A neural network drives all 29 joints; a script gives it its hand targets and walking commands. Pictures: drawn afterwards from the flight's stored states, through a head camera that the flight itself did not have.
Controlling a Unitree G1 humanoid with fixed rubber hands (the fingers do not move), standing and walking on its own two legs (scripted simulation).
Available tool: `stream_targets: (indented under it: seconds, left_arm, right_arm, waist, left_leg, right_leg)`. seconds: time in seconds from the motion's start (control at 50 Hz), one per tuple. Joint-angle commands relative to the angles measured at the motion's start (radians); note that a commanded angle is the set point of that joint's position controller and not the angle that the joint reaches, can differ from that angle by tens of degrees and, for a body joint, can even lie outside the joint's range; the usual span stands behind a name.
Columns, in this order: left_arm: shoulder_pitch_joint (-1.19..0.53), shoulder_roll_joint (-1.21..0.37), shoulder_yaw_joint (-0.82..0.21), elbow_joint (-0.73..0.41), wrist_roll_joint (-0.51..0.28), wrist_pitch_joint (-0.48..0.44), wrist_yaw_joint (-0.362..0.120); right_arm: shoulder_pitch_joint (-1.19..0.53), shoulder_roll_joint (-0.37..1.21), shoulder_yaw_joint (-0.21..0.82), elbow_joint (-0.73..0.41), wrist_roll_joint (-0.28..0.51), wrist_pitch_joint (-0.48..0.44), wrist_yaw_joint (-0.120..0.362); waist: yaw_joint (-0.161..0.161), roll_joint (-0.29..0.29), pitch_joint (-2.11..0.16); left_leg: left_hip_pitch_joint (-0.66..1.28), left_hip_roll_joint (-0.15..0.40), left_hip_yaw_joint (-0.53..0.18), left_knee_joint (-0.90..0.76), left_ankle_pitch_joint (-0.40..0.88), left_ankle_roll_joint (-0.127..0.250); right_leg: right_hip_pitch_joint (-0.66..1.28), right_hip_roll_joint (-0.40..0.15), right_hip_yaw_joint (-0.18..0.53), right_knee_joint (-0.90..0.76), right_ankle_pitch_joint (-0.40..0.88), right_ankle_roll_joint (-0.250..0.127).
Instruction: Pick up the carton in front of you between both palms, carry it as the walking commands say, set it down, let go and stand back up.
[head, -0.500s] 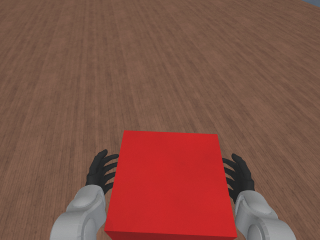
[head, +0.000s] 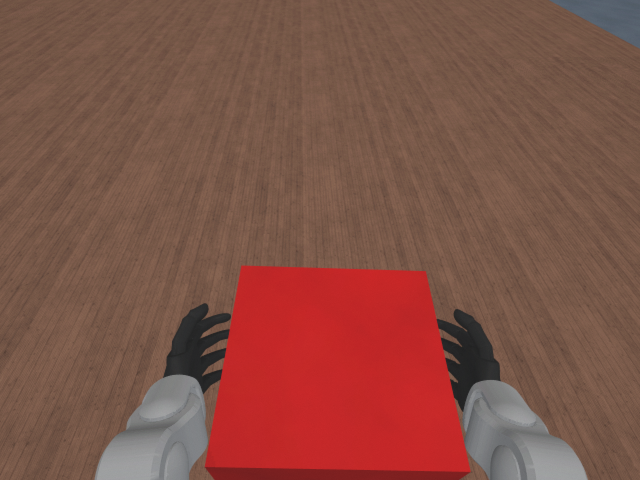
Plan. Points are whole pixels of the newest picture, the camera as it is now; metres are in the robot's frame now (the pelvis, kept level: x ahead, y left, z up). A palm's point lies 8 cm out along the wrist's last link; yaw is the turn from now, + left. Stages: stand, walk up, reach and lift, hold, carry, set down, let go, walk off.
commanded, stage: carry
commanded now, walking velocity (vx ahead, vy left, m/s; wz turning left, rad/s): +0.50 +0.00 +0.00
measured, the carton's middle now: (328, 398) +0.24 +0.02 +0.02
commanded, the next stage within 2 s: none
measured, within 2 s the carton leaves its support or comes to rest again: neither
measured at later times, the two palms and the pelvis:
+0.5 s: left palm (273, 195) +0.53 +0.13 +0.09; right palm (450, 205) +0.56 -0.17 +0.08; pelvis +0.33 -0.04 +0.00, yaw +4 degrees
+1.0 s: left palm (276, 99) +0.88 +0.17 +0.09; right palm (407, 105) +0.89 -0.13 +0.10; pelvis +0.67 +0.01 +0.00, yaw +2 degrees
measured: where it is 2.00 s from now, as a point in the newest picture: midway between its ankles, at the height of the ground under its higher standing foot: (328, 244)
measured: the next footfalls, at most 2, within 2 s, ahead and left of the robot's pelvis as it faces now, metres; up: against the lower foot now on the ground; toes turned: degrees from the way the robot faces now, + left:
right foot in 0.12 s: +0.27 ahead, -0.13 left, +0.00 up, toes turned -8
left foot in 0.64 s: +0.60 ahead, +0.09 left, +0.00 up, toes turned +12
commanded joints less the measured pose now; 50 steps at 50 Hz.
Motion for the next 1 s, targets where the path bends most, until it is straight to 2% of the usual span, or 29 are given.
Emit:
stream_targets:
  seconds: [0.0, 0.02, 0.04, 0.06, 0.08, 0.1, 0.12, 0.14, 0.16, 0.18, 0.2, 0.24, 0.34, 0.48, 0.52, 0.54, 0.56, 0.58, 0.6, 0.62, 0.64, 0.66, 0.68, 0.7, 0.72, 0.76, 0.8, 0.9, 0.98]
  left_arm:
    - [-0.344, -0.531, -0.558, -0.024, -0.196, 0.013, -0.022]
    - [-0.324, -0.526, -0.541, -0.005, -0.189, 0.014, -0.021]
    - [-0.308, -0.527, -0.523, 0.007, -0.178, 0.012, -0.018]
    - [-0.289, -0.532, -0.507, 0.013, -0.164, 0.009, -0.018]
    - [-0.292, -0.531, -0.494, 0.009, -0.152, -0.001, -0.018]
    - [-0.284, -0.575, -0.492, 0.016, -0.156, -0.013, -0.023]
    - [-0.301, -0.629, -0.491, -0.002, -0.161, -0.023, -0.032]
    - [-0.296, -0.697, -0.493, 0.006, -0.161, -0.038, -0.041]
    - [-0.309, -0.726, -0.495, 0.007, -0.160, -0.051, -0.050]
    - [-0.321, -0.741, -0.506, 0.015, -0.163, -0.062, -0.060]
    - [-0.323, -0.743, -0.516, 0.010, -0.169, -0.073, -0.069]
    - [-0.308, -0.713, -0.534, 0.015, -0.169, -0.080, -0.079]
    - [-0.332, -0.669, -0.588, -0.055, -0.211, -0.076, -0.094]
    - [-0.301, -0.560, -0.552, -0.102, -0.217, -0.039, -0.056]
    - [-0.284, -0.525, -0.534, -0.098, -0.201, -0.025, -0.040]
    - [-0.281, -0.511, -0.528, -0.097, -0.190, -0.019, -0.033]
    - [-0.287, -0.493, -0.526, -0.097, -0.184, -0.012, -0.027]
    - [-0.295, -0.487, -0.524, -0.110, -0.179, -0.007, -0.022]
    - [-0.296, -0.498, -0.536, -0.133, -0.184, 0.000, -0.022]
    - [-0.306, -0.525, -0.559, -0.132, -0.196, -0.001, -0.026]
    - [-0.311, -0.576, -0.550, -0.118, -0.198, -0.011, -0.033]
    - [-0.330, -0.618, -0.550, -0.110, -0.192, -0.020, -0.043]
    - [-0.320, -0.655, -0.553, -0.074, -0.175, -0.027, -0.050]
    - [-0.318, -0.692, -0.559, -0.059, -0.169, -0.037, -0.054]
    - [-0.302, -0.705, -0.562, -0.039, -0.158, -0.046, -0.056]
    - [-0.294, -0.718, -0.566, -0.034, -0.138, -0.059, -0.055]
    - [-0.300, -0.710, -0.569, -0.045, -0.132, -0.061, -0.051]
    - [-0.322, -0.636, -0.586, -0.087, -0.157, -0.036, -0.035]
    - [-0.314, -0.550, -0.558, -0.062, -0.165, -0.001, -0.022]
  right_arm:
    - [-0.238, 0.544, 0.462, -0.050, 0.083, 0.028, -0.028]
    - [-0.258, 0.544, 0.474, -0.061, 0.093, 0.032, -0.027]
    - [-0.278, 0.546, 0.493, -0.072, 0.111, 0.035, -0.021]
    - [-0.312, 0.554, 0.514, -0.089, 0.134, 0.036, -0.014]
    - [-0.326, 0.595, 0.551, -0.121, 0.157, 0.035, -0.004]
    - [-0.376, 0.616, 0.584, -0.146, 0.188, 0.033, 0.007]
    - [-0.401, 0.672, 0.610, -0.145, 0.216, 0.021, 0.016]
    - [-0.401, 0.725, 0.629, -0.146, 0.221, 0.007, 0.029]
    - [-0.390, 0.752, 0.634, -0.113, 0.208, -0.005, 0.039]
    - [-0.373, 0.768, 0.627, -0.087, 0.190, -0.016, 0.044]
    - [-0.358, 0.775, 0.621, -0.083, 0.176, -0.029, 0.046]
    - [-0.303, 0.765, 0.602, -0.042, 0.136, -0.041, 0.041]
    - [-0.241, 0.754, 0.572, -0.048, 0.092, -0.045, 0.017]
    - [-0.287, 0.655, 0.565, -0.149, 0.131, -0.005, -0.014]
    - [-0.271, 0.616, 0.555, -0.148, 0.142, 0.011, -0.020]
    - [-0.246, 0.597, 0.549, -0.131, 0.146, 0.017, -0.022]
    - [-0.240, 0.588, 0.543, -0.126, 0.148, 0.020, -0.023]
    - [-0.251, 0.568, 0.537, -0.123, 0.152, 0.023, -0.024]
    - [-0.257, 0.563, 0.531, -0.126, 0.161, 0.021, -0.022]
    - [-0.255, 0.615, 0.539, -0.126, 0.171, 0.020, -0.012]
    - [-0.271, 0.661, 0.557, -0.130, 0.189, 0.017, 0.003]
    - [-0.292, 0.706, 0.575, -0.146, 0.192, 0.004, 0.016]
    - [-0.312, 0.741, 0.592, -0.148, 0.198, -0.003, 0.029]
    - [-0.336, 0.762, 0.604, -0.143, 0.208, -0.009, 0.042]
    - [-0.330, 0.763, 0.605, -0.131, 0.205, -0.015, 0.051]
    - [-0.326, 0.753, 0.606, -0.127, 0.201, -0.024, 0.062]
    - [-0.308, 0.731, 0.602, -0.114, 0.194, -0.026, 0.064]
    - [-0.268, 0.640, 0.552, -0.115, 0.166, -0.010, 0.037]
    - [-0.235, 0.560, 0.503, -0.085, 0.126, 0.019, -0.001]
  waist:
    - [-0.050, 0.172, 0.000]
    - [-0.040, 0.170, -0.038]
    - [-0.017, 0.125, -0.112]
    - [0.005, 0.009, -0.205]
    - [-0.018, -0.292, -0.290]
    - [-0.021, -0.318, -0.268]
    - [-0.020, -0.177, -0.253]
    - [-0.023, -0.099, -0.227]
    - [-0.028, -0.060, -0.200]
    - [-0.029, -0.054, -0.173]
    - [-0.025, -0.063, -0.160]
    - [-0.023, -0.096, -0.129]
    - [-0.020, -0.098, -0.049]
    - [-0.010, -0.137, 0.015]
    - [-0.016, -0.144, -0.019]
    - [-0.030, -0.129, -0.087]
    - [-0.057, -0.094, -0.154]
    - [-0.067, 0.068, -0.254]
    - [-0.050, 0.351, -0.320]
    - [-0.059, 0.306, -0.304]
    - [-0.058, 0.177, -0.283]
    - [-0.055, 0.110, -0.252]
    - [-0.054, 0.086, -0.242]
    - [-0.054, 0.096, -0.236]
    - [-0.052, 0.109, -0.203]
    - [-0.050, 0.142, -0.161]
    - [-0.050, 0.147, -0.122]
    - [-0.049, 0.178, -0.019]
    - [-0.050, 0.189, 0.045]
  left_leg:
    - [0.033, 0.219, -0.004, 0.112, 0.842, 0.046]
    - [-0.004, 0.204, 0.029, 0.224, 0.943, 0.029]
    - [-0.086, 0.166, 0.079, 0.407, 0.914, -0.007]
    - [-0.287, 0.123, 0.097, 0.661, 0.658, -0.047]
    - [-0.548, -0.009, 0.088, 0.987, 0.088, -0.066]
    - [-0.650, 0.013, 0.026, 1.157, -0.133, -0.039]
    - [-0.712, 0.087, -0.007, 1.209, -0.134, -0.024]
    - [-0.697, 0.132, -0.015, 1.131, -0.079, -0.026]
    - [-0.648, 0.151, -0.020, 1.044, -0.031, -0.031]
    - [-0.605, 0.176, -0.009, 0.942, -0.012, -0.042]
    - [-0.588, 0.158, 0.040, 0.892, 0.004, -0.055]
    - [-0.600, 0.149, 0.087, 0.801, 0.056, -0.060]
    - [-0.648, 0.139, 0.161, 0.554, 0.181, -0.076]
    - [-0.617, 0.111, 0.231, 0.353, 0.247, -0.054]
    - [-0.500, 0.080, 0.256, 0.308, 0.238, -0.037]
    - [-0.347, 0.037, 0.289, 0.292, 0.193, -0.019]
    - [-0.148, 0.037, 0.286, 0.249, 0.137, -0.007]
    - [0.113, 0.238, -0.008, 0.225, 0.080, 0.051]
    - [0.291, 0.451, -0.459, 0.126, 0.209, 0.173]
    - [0.286, 0.456, -0.439, 0.110, 0.423, 0.201]
    - [0.253, 0.430, -0.311, 0.139, 0.530, 0.170]
    - [0.186, 0.412, -0.249, 0.158, 0.620, 0.120]
    - [0.107, 0.390, -0.167, 0.123, 0.551, 0.080]
    - [0.063, 0.372, -0.112, 0.087, 0.453, 0.053]
    - [0.010, 0.361, -0.082, 0.052, 0.391, 0.033]
    - [0.001, 0.347, -0.024, -0.001, 0.345, 0.039]
    - [0.001, 0.333, 0.022, -0.029, 0.307, 0.047]
    - [0.008, 0.284, 0.137, -0.044, 0.368, 0.039]
    - [0.026, 0.278, 0.172, -0.003, 0.481, 0.025]
  right_leg:
    - [0.133, 0.090, -0.118, -0.155, -0.002, -0.057]
    - [0.274, 0.128, -0.155, -0.183, -0.012, -0.071]
    - [0.489, 0.137, -0.164, -0.219, -0.006, -0.077]
    - [0.742, -0.015, 0.031, -0.244, -0.099, -0.111]
    - [0.915, -0.305, 0.489, -0.329, -0.086, -0.229]
    - [0.883, -0.342, 0.576, -0.378, 0.047, -0.287]
    - [0.852, -0.311, 0.480, -0.360, 0.107, -0.279]
    - [0.788, -0.268, 0.368, -0.354, 0.143, -0.234]
    - [0.693, -0.251, 0.311, -0.400, 0.117, -0.201]
    - [0.626, -0.224, 0.226, -0.438, 0.053, -0.177]
    - [0.588, -0.205, 0.181, -0.469, -0.013, -0.172]
    - [0.569, -0.178, 0.128, -0.499, -0.073, -0.179]
    - [0.618, -0.141, 0.037, -0.513, 0.131, -0.190]
    - [0.699, -0.132, -0.029, -0.448, 0.308, -0.183]
    - [0.712, -0.119, -0.065, -0.347, 0.485, -0.166]
    - [0.689, -0.096, -0.095, -0.203, 0.569, -0.145]
    - [0.599, -0.065, -0.130, -0.002, 0.525, -0.118]
    - [0.357, 0.002, -0.125, 0.287, 0.276, -0.078]
    - [0.080, 0.149, -0.061, 0.570, -0.272, -0.046]
    - [-0.016, 0.127, 0.051, 0.708, -0.396, -0.075]
    - [-0.065, 0.074, 0.080, 0.711, -0.371, -0.097]
    - [-0.055, 0.032, 0.094, 0.656, -0.356, -0.091]
    - [-0.010, -0.001, 0.101, 0.549, -0.292, -0.095]
    - [0.040, -0.012, 0.099, 0.469, -0.252, -0.093]
    - [0.055, 0.003, 0.067, 0.414, -0.244, -0.091]
    - [0.023, 0.011, 0.020, 0.312, -0.167, -0.086]
    - [0.010, 0.006, 0.006, 0.225, -0.094, -0.074]
    - [0.008, 0.027, -0.068, -0.007, 0.022, -0.061]
    - [0.059, 0.049, -0.124, -0.115, 0.037, -0.073]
